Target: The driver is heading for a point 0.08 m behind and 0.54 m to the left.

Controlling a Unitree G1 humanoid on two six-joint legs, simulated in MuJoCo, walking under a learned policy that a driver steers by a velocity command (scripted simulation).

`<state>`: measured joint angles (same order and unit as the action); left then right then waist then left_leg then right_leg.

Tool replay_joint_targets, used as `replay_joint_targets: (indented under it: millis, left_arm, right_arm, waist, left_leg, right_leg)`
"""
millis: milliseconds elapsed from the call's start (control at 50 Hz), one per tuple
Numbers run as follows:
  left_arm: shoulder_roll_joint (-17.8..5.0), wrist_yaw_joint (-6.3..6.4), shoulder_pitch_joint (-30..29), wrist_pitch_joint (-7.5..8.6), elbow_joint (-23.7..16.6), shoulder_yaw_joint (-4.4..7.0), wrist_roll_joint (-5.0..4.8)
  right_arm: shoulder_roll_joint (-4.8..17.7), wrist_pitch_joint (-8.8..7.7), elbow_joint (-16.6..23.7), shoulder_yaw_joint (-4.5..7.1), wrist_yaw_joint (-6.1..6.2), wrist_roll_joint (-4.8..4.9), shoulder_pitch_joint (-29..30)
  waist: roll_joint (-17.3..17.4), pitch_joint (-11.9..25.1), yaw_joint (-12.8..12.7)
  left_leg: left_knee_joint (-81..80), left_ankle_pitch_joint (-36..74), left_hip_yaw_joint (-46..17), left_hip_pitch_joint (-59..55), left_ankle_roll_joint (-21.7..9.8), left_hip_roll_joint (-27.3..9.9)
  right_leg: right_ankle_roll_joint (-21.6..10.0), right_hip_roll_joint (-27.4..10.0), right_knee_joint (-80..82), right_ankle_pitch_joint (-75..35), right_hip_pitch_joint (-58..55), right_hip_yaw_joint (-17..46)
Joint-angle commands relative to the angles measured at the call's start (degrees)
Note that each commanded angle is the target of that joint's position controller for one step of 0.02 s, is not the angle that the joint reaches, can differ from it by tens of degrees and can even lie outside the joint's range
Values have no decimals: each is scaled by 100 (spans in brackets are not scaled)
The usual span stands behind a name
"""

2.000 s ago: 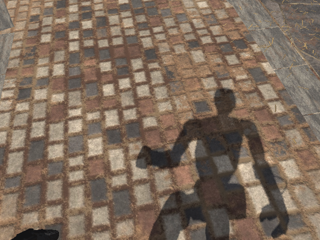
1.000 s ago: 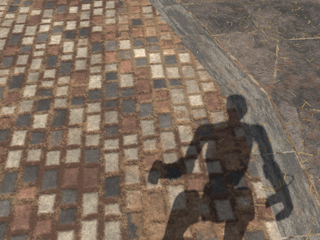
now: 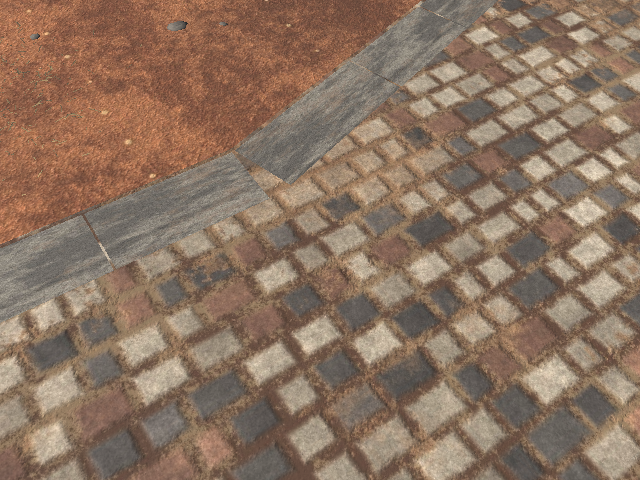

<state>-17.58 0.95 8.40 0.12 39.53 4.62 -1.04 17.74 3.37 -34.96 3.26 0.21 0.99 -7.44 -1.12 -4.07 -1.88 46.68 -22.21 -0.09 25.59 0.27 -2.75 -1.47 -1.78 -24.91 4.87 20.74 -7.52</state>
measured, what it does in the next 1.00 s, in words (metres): walks ahead, turning left: left foot, then right foot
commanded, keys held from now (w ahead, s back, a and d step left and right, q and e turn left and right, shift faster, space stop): w+shift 0.18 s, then shift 0.14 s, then q+shift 0.38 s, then w+q+shift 0.30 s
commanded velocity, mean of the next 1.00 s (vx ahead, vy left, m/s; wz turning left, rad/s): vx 0.39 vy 0.00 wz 0.57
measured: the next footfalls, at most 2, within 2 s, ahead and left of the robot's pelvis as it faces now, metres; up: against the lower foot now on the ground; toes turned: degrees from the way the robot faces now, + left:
left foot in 0.06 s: +0.04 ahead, +0.11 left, +0.00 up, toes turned +3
right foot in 0.46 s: +0.35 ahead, -0.12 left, +0.00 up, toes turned +8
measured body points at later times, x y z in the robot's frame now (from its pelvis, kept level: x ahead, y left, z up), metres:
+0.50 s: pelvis +0.17 -0.02 -0.01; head +0.21 +0.00 +0.44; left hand +0.38 +0.24 -0.09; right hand +0.21 -0.30 -0.13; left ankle +0.01 +0.10 -0.72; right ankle +0.31 -0.12 -0.73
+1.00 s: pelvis +0.28 +0.06 -0.01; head +0.26 +0.10 +0.44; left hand +0.33 +0.38 -0.11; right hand +0.44 -0.19 -0.09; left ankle +0.20 +0.09 -0.73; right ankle +0.33 -0.10 -0.66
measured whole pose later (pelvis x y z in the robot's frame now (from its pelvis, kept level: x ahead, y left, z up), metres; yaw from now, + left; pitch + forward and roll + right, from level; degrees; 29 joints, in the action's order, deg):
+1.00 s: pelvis +0.28 +0.06 -0.01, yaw +33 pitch +2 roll -2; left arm -17.1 -2.0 3.1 0.2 42.1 3.8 3.6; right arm 16.5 1.3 -42.2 4.5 -0.7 -1.0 -24.7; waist -3.9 1.2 5.1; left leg 38.0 -24.8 2.1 15.6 -5.3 0.5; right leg 2.1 -4.7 -64.6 23.9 28.4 -3.1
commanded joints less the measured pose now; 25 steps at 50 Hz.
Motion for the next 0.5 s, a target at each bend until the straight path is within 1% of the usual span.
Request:
replay_joint_targets:
  millis: [20,40,60,80,100,120,140,160,180,200,220,240,260,280,300,320,340,380,420,440,460,480,500]
  left_arm:
    - [-843,-46,-587,127,-404,209,-138]
    - [-568,-60,-618,158,-381,131,-55]
    - [55,-154,-677,202,-427,-47,28]
    - [-110,-188,-913,334,-759,9,-105]
    - [-563,-175,-1197,433,-834,103,-215]
    - [-677,-162,-913,460,-745,146,-137]
    - [-468,-270,-389,207,-409,35,600]
    - [-547,-359,-79,74,-219,97,605]
    - [-602,-419,29,-12,-137,120,499]
    - [-547,-463,51,-62,-101,112,408]
    - [-520,-292,-350,167,-220,139,-108]
    - [-418,-227,-482,293,-235,76,-80]
    - [-270,-209,-610,387,-245,19,-5]
    - [-152,-219,-784,442,-288,-37,38]
    - [-76,-247,-973,468,-337,-78,46]
    - [-23,-292,-1113,476,-381,-111,36]
    - [-30,-330,-1260,485,-446,-118,31]
    - [-163,-384,-1269,509,-525,-76,25]
    - [-445,-355,-962,529,-491,25,57]
    - [-547,-311,-627,543,-392,72,91]
    - [-734,-240,-120,567,-272,144,148]
    - [-1113,-177,660,583,-210,218,269]
    - [-1359,-155,921,475,-159,255,313]
  right_arm:
    - [543,-83,-404,214,-105,-39,-1708]
    - [481,-133,-703,193,-98,-71,-2233]
    - [667,-225,-791,202,-44,-62,-2452]
    - [1418,-359,-343,325,-6,-136,-1612]
    - [1268,-532,-172,311,44,-190,-1118]
    - [1059,-653,-135,227,63,-171,-782]
    - [974,-555,-188,188,-4,-333,-768]
    - [858,-587,-219,153,-41,-324,-759]
    - [720,-634,-317,111,-90,-266,-905]
    - [593,-665,-428,75,-118,-240,-1117]
    - [460,-766,-368,41,-9,-34,-1153]
    - [471,-785,-461,31,64,-31,-1296]
    - [547,-771,-525,53,113,-86,-1404]
    - [642,-738,-568,84,143,-125,-1478]
    - [706,-702,-632,107,160,-141,-1551]
    - [715,-670,-698,111,159,-139,-1644]
    - [696,-641,-775,115,146,-104,-1782]
    - [763,-580,-846,151,131,-29,-1816]
    - [970,-519,-770,250,152,23,-1604]
    - [970,-493,-700,269,167,45,-1462]
    - [838,-490,-621,241,174,51,-1376]
    - [498,-503,-381,145,178,-53,-1309]
    - [-124,-513,-381,-28,150,-59,-2418]
  waist:
    - [-641,1146,828]
    - [-176,950,1041]
    - [1312,559,1063]
    - [1505,6,760]
    - [942,-280,673]
    - [856,-293,392]
    - [879,4,245]
    - [971,33,167]
    - [926,107,172]
    - [759,68,186]
    - [591,-130,271]
    - [317,-69,321]
    - [327,-57,388]
    - [437,-36,483]
    - [564,-73,575]
    - [661,-117,649]
    - [685,-180,720]
    - [787,-207,639]
    - [928,-18,415]
    - [952,200,241]
    - [834,592,-15]
    - [275,1564,-280]
    - [-1505,2831,99]
  left_leg:
    - [-1013,137,732,-2492,-392,426]
    - [-1541,-284,553,-3166,-516,409]
    - [-2752,-1875,-1528,-3454,-957,-816]
    - [-3797,-3571,-4074,-2791,-1905,-1968]
    - [-4186,-3402,-4168,-2391,-1957,-2027]
    - [-4064,-2586,-3640,-2315,-1716,-1893]
    - [-4209,-2025,-2652,-1932,-1251,-1271]
    - [-4236,-1365,-2014,-1662,-1085,-882]
    - [-4260,-1108,-1671,-1535,-1039,-704]
    - [-4283,-715,-1478,-1568,-1051,-652]
    - [-4090,-22,-1530,-1793,-1169,-962]
    - [-3975,528,-1304,-2183,-1160,-971]
    - [-3896,1034,-1095,-2319,-1123,-936]
    - [-3834,1389,-901,-2326,-1088,-882]
    - [-3778,1653,-744,-2223,-1070,-840]
    - [-3718,1833,-642,-2084,-1069,-823]
    - [-3607,2008,-710,-1911,-1089,-819]
    - [-3232,2536,-963,-1940,-1055,-868]
    - [-2664,3070,-1285,-2124,-885,-883]
    - [-2258,3399,-1357,-2145,-778,-776]
    - [-1543,3657,-1222,-1947,-567,-434]
    - [-82,2447,-1052,-981,-290,12]
    - [1991,-1930,-598,892,154,758]
  right_leg:
    - [-592,-1181,1174,3404,854,1133]
    - [-251,-861,343,3710,1505,725]
    - [237,-209,-2299,3397,2634,-2]
    - [228,41,-3192,2521,4159,734]
    - [139,-215,-3550,1691,4348,1221]
    - [133,-323,-3515,957,4290,1278]
    - [307,-354,-3187,500,3360,1020]
    - [434,-272,-3255,201,2727,731]
    - [502,-271,-3318,26,2366,659]
    - [516,-263,-3272,-50,2230,630]
    - [461,-282,-3125,-505,2561,917]
    - [448,-294,-2737,-683,2738,973]
    - [453,-257,-2245,-827,2644,926]
    - [479,-211,-1794,-938,2408,851]
    - [496,-160,-1449,-1011,2119,770]
    - [480,-98,-1214,-1019,1812,682]
    - [455,-23,-1046,-960,1506,673]
    - [341,106,-699,-655,1186,767]
    - [189,215,-358,-316,789,884]
    - [94,285,-146,-371,330,837]
    - [-66,185,146,-1055,-561,800]
    - [-417,-730,-374,-3034,-2355,1457]
    - [-1440,-2619,-624,-4324,-4496,3299]
Keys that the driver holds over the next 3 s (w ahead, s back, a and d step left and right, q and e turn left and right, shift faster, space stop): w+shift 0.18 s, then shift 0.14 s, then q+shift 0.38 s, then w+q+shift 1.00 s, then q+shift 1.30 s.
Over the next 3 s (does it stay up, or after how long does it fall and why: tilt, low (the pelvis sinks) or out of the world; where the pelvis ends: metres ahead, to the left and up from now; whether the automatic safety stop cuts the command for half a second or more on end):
stays up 0.74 0.88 0.00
